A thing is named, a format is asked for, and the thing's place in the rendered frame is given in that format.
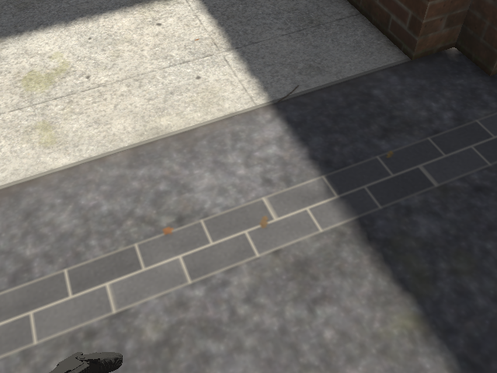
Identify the robot left hand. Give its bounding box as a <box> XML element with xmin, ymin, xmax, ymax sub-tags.
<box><xmin>49</xmin><ymin>352</ymin><xmax>123</xmax><ymax>373</ymax></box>

